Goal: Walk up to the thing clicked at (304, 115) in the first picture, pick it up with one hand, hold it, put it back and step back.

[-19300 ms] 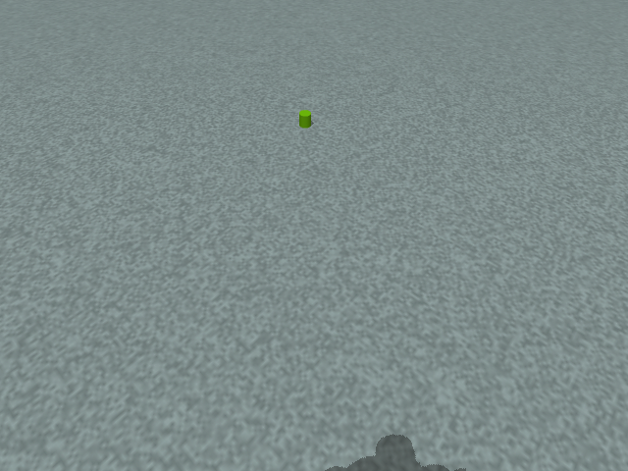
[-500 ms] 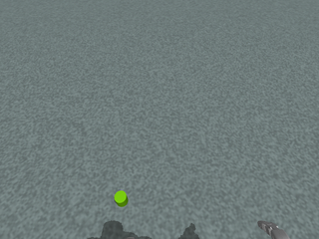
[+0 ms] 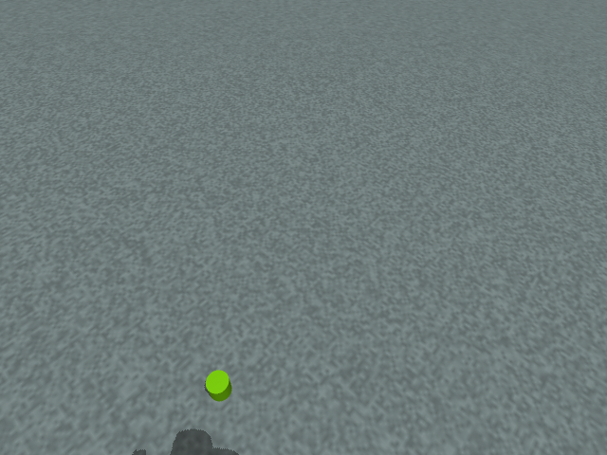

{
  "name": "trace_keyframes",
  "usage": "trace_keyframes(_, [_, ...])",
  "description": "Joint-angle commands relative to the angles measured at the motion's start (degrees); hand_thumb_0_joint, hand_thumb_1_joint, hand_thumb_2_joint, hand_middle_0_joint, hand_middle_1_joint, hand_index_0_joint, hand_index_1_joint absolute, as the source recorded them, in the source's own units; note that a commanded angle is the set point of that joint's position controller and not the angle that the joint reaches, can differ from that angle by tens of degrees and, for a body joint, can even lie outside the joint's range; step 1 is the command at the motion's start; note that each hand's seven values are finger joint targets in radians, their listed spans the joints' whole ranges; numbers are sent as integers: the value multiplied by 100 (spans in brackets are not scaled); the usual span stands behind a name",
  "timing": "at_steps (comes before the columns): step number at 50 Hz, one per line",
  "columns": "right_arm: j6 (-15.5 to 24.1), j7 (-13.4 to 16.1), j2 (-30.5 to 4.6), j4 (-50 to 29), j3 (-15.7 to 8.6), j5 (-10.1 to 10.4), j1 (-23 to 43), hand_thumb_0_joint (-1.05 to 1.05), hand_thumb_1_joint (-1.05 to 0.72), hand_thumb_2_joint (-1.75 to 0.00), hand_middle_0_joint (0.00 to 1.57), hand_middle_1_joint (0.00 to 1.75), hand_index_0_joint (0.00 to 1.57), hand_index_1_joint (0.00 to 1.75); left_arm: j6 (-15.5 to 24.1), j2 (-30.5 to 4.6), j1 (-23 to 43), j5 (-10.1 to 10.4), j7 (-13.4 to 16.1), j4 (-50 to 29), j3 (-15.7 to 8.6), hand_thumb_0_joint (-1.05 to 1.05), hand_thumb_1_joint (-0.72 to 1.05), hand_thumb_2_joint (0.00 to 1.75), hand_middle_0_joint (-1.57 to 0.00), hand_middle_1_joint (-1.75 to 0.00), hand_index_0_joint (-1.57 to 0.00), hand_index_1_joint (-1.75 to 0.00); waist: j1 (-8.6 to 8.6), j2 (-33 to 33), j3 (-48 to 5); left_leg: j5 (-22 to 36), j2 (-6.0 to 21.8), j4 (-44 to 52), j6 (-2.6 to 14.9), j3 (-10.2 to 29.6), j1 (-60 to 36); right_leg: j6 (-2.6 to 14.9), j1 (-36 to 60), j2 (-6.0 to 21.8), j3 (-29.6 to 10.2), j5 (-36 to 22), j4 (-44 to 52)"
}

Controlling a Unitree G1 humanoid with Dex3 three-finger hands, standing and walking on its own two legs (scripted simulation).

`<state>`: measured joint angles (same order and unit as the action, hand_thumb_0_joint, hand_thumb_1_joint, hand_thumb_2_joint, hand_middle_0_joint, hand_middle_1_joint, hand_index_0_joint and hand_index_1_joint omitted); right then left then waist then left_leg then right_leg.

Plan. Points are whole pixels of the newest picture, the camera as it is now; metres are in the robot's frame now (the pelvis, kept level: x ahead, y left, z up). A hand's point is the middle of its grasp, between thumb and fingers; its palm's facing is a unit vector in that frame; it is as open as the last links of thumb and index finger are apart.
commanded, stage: walk up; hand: left
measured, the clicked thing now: (219, 385) +0.45 +0.23 -0.74
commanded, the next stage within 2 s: none
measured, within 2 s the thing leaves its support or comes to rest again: neither
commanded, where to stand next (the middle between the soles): +0.06 -0.01 m, yaw +0 degrees
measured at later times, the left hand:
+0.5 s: hand out of the picture +0.06 +0.26 -0.16, palm faces +0.03 -0.94 -0.35, open 7.4 cm
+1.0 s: hand out of the picture +0.03 +0.29 -0.17, palm faces +0.02 -0.91 -0.41, open 7.4 cm
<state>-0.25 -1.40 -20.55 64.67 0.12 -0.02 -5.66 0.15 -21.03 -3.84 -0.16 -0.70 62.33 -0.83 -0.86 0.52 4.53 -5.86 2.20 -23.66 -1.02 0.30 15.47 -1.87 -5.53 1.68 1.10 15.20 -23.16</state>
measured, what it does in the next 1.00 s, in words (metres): steps on the spot: left foot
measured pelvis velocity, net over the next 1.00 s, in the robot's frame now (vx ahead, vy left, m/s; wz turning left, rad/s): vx -0.05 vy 0.01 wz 0.08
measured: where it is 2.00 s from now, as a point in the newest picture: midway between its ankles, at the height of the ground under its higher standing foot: outside the picture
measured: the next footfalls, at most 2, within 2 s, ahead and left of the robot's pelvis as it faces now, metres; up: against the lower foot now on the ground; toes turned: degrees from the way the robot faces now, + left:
left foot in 0.98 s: +0.00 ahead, +0.13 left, +0.00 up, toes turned +2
right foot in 1.30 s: +0.05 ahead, -0.12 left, +0.00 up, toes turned +3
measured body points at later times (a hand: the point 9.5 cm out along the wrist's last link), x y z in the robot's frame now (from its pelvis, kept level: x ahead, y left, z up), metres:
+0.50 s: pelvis +0.01 +0.00 +0.00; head +0.02 +0.00 +0.45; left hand +0.06 +0.31 -0.13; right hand +0.12 -0.30 -0.13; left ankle +0.08 +0.13 -0.74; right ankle -0.03 -0.14 -0.74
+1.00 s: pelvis -0.05 +0.01 -0.03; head -0.01 +0.02 +0.42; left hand +0.03 +0.34 -0.14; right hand +0.03 -0.31 -0.15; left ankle -0.09 +0.13 -0.75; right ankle -0.03 -0.14 -0.74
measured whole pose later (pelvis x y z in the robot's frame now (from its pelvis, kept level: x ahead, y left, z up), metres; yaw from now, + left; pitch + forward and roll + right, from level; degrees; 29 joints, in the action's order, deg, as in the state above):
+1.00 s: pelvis -0.05 +0.01 -0.03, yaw +4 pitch +0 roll +1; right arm -2.2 -1.6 -22.3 55.1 -4.3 -1.5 -11.6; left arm -1.3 -22.3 -7.9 -3.5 0.0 52.2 -4.0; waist -0.4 1.6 6.1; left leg -22.9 -1.9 -36.7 0.1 0.9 14.1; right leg -0.8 -20.8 7.4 2.3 21.2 -42.7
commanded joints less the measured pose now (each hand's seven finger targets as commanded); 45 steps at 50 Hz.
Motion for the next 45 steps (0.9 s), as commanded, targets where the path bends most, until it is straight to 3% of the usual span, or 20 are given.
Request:
trace_keyframes(1, [159, 83, -1282, -395, -278, -22, 451, 0, -90, -90, 20, 30, 20, 30, 78, -1212, 43, 15, 77, -198, -229, 0, 90, 90, -20, -30, -20, -30, 119, -459, -664, -346, 627, 705, 244, 818, -332, 369, -50, 439, -286, -181, 468])
trace_keyframes(4, [149, 86, -1284, -388, -290, -33, 464, 0, -90, -90, 20, 30, 20, 30, 79, -1208, 13, 15, 68, -146, -219, 0, 90, 90, -20, -30, -20, -30, 102, -503, -594, -625, 576, 752, 221, 825, -299, 370, -147, 444, -313, -68, 495])
trace_keyframes(13, [133, 81, -1199, -384, -294, 4, 437, 0, -90, -90, 20, 30, 20, 30, 131, -1218, 52, -7, 87, -100, -232, 0, 90, 90, -20, -30, -20, -30, 37, -209, -669, 144, 518, 484, 218, 702, -567, 323, -209, 541, -306, -460, 640])
trace_keyframes(20, [101, 76, -1224, -407, -305, -10, 487, 0, -90, -90, 20, 30, 20, 30, 123, -1216, -26, -26, 83, -100, -241, 0, 90, 90, -20, -30, -20, -30, 30, -150, -488, -478, 497, 610, 212, 770, -514, 331, -390, 549, -316, -145, 698])
trace_keyframes(22, [108, 73, -1197, -392, -306, -11, 507, 0, -90, -90, 20, 30, 20, 30, 132, -1193, -98, -31, 83, -88, -239, 0, 90, 90, -20, -30, -20, -30, 59, -180, -518, -382, 516, 634, 210, 803, -558, 324, -390, 532, -302, -66, 729])
trace_keyframes(23, [108, 67, -1185, -413, -302, -9, 544, 0, -90, -90, 20, 30, 20, 30, 139, -1184, -120, -29, 83, -72, -238, 0, 90, 90, -20, -30, -20, -30, 67, -204, -500, -262, 509, 598, 206, 799, -558, 315, -396, 535, -287, -118, 739])
trace_keyframes(24, [11, 74, -1528, -457, -443, -25, 532, 0, -90, -90, 20, 30, 20, 30, 64, -1509, -132, 20, 138, -171, -368, 0, 90, 90, -20, -30, -20, -30, 59, -233, -39, 1567, 475, 25, 249, 672, -344, 333, -695, 571, -293, -1400, 165])
trace_keyframes(25, [-28, 94, -1465, -526, -455, 21, 408, 0, -90, -90, 20, 30, 20, 30, 29, -1462, -246, 55, 169, -268, -385, 0, 90, 90, -20, -30, -20, -30, 60, -193, -375, 2261, 503, -212, 315, 565, -533, 344, -551, 553, -172, -1881, -71])
trace_keyframes(28, [-108, 101, -1436, -705, -531, 48, 341, 0, -90, -90, 20, 30, 20, 30, -37, -1380, -307, 69, 204, -449, -422, 0, 90, 90, -20, -30, -20, -30, 27, -185, -938, 2685, 536, -386, 505, 561, -642, 358, -318, 398, -16, -2016, -547])
trace_keyframes(32, [-262, 98, -1574, -1063, -671, -18, 445, 0, -90, -90, 20, 30, 20, 30, -186, -1283, -513, 40, 192, -691, -446, 0, 90, 90, -20, -30, -20, -30, 46, -527, -1179, 1016, 713, -263, 859, 964, -171, 519, -571, 217, -118, -312, -1343])
trace_keyframes(34, [-331, 76, -1574, -1251, -698, -47, 589, 0, -90, -90, 20, 30, 20, 30, -217, -1291, -742, -7, 181, -749, -487, 0, 90, 90, -20, -30, -20, -30, 134, -636, -1153, 133, 728, -318, 947, 1121, 202, 627, -694, 248, -256, 542, -1455])
trace_keyframes(35, [-355, 64, -1557, -1357, -723, -81, 697, 0, -90, -90, 20, 30, 20, 30, -217, -1336, -880, -33, 179, -753, -519, 0, 90, 90, -20, -30, -20, -30, 229, -524, -1031, -239, 599, -582, 885, 1046, 477, 764, -801, 411, -449, 737, -1273])
trace_keyframes(36, [-390, 51, -1484, -1452, -721, -97, 784, 0, -90, -90, 20, 30, 20, 30, -211, -1514, -950, -63, 180, -780, -583, 0, 90, 90, -20, -30, -20, -30, 316, -99, -825, -941, 224, -1095, 707, 785, 766, 966, -1040, 840, -922, 744, -651])
trace_keyframes(37, [-411, 41, -1228, -1529, -684, -93, 818, 0, -90, -90, 20, 30, 20, 30, -173, -1888, -765, -148, 189, -909, -684, 0, 90, 90, -20, -30, -20, -30, 445, 1045, -494, -1976, -636, -2678, 296, 149, 901, 1439, -1517, 1915, -2013, 320, 516])
trace_keyframes(38, [-467, 61, -1145, -1646, -677, -169, 678, 0, -90, -90, 20, 30, 20, 30, -104, -2187, -383, -269, 224, -1188, -745, 0, 90, 90, -20, -30, -20, -30, 406, 1180, -187, -2551, -672, -3799, 122, 588, 1162, 1917, -1939, 2557, -2636, -233, 803])
trace_keyframes(39, [-491, 53, -1299, -1680, -727, -176, 384, 0, -90, -90, 20, 30, 20, 30, -49, -2256, -92, -300, 268, -1362, -793, 0, 90, 90, -20, -30, -20, -30, 218, 1040, -142, -2540, -430, -4426, 128, 938, 1037, 2049, -2205, 2739, -2648, -828, 605])
trace_keyframes(41, [-454, 0, -1333, -1487, -801, -59, -183, 0, -90, -90, 20, 30, 20, 30, -22, -1864, 397, -280, 297, -1475, -743, 0, 90, 90, -20, -30, -20, -30, -186, 507, -181, -2219, -538, -4719, 145, 850, 781, 1687, -2228, 1940, -1330, -1429, 84])
trace_keyframes(42, [-406, -19, -1277, -1467, -820, -25, -411, 0, -90, -90, 20, 30, 20, 30, -15, -1738, 478, -306, 292, -1508, -739, 0, 90, 90, -20, -30, -20, -30, -241, 606, -362, -2106, -557, -4642, 103, 669, 738, 1496, -1935, 1566, -908, -1190, -54])
trace_keyframes(43, [-343, -41, -1198, -1491, -756, -7, -432, 0, -90, -90, 20, 30, 20, 30, 6, -1658, 273, -333, 279, -1474, -713, 0, 90, 90, -20, -30, -20, -30, -88, 692, -579, -2039, -489, -3935, 67, 484, 860, 1319, -1344, 1337, -776, -671, -201])
trace_keyframes(45, [-199, -57, -1147, -1504, -666, -39, -330, 0, -90, -90, 20, 30, 20, 30, 58, -1483, -101, -396, 233, -1494, -651, 0, 90, 90, -20, -30, -20, -30, 215, 906, -862, -2217, -229, -2305, 25, 130, 748, 1102, -523, 1140, -804, 769, -247])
